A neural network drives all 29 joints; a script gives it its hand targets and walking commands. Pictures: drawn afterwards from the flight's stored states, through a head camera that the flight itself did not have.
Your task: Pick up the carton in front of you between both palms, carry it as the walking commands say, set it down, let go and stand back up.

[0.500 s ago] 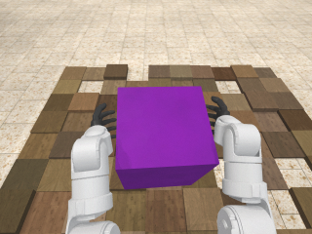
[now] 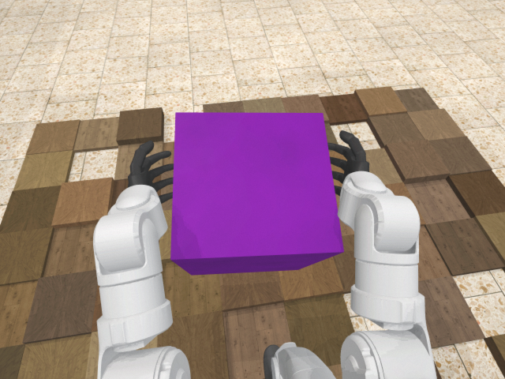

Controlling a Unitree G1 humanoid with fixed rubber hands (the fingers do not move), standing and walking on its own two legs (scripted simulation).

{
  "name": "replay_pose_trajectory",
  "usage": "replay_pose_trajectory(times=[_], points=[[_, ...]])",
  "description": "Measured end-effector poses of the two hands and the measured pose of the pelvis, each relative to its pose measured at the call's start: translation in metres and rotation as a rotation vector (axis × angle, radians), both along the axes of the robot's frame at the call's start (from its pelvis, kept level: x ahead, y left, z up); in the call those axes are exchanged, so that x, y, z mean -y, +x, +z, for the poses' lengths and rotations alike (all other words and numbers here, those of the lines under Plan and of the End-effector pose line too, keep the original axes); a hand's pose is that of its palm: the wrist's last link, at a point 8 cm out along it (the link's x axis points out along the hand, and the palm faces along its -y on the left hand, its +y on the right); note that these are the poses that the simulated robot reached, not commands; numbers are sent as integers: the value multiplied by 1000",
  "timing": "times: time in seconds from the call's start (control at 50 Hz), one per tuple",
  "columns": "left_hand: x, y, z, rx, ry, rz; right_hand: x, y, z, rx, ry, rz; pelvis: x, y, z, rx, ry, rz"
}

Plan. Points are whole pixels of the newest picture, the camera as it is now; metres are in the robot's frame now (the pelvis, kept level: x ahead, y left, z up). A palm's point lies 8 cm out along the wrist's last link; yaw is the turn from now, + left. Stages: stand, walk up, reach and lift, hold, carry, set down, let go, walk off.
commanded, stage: carry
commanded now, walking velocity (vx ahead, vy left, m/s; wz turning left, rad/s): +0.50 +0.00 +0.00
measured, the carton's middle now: (247, 205) +0.38 -0.04 +0.03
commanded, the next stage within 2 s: none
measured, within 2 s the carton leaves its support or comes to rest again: neither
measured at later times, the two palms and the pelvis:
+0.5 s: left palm (158, 30) +0.76 +0.08 +0.14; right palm (295, 26) +0.74 -0.21 +0.13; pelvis +0.38 -0.06 +0.00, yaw -1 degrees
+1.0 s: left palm out of the picture +1.04 +0.01 +0.14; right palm out of the picture +1.10 -0.26 +0.16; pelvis +0.72 -0.18 +0.02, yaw +2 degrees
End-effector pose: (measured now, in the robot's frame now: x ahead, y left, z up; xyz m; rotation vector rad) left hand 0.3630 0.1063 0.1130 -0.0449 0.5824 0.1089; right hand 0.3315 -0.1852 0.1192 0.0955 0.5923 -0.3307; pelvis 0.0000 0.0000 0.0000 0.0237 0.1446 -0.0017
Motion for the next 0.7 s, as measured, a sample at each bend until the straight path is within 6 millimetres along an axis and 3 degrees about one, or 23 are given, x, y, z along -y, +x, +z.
replay_pose_trajectory(times=[0.08,0.2,0.28,0.36,0.42,0.46,0.52,0.6,0.7], points=[[3,55,-12,-6,54,67,5,80,-17,-1,23,80,22,71,-19,19,4,-11],[-12,111,-28,-115,27,175,-13,173,-30,-105,20,196,48,145,-5,28,20,4],[-18,167,-9,-44,6,225,-19,234,-17,-35,36,212,58,198,-3,26,28,-5],[-10,242,21,56,-5,215,-10,299,5,61,37,167,61,262,-5,12,35,-18],[1,307,35,83,15,170,2,352,14,89,12,121,58,318,-10,-2,37,-24],[8,352,34,55,30,128,10,386,13,63,-4,105,57,356,-12,3,49,-20],[31,411,23,-33,47,43,29,424,10,-23,-21,56,57,394,0,17,68,-35],[76,467,21,-75,8,-27,71,453,11,-60,15,-64,60,443,19,34,35,-40],[117,528,29,-26,-42,-43,111,509,39,33,49,-154,83,520,28,39,24,-55]])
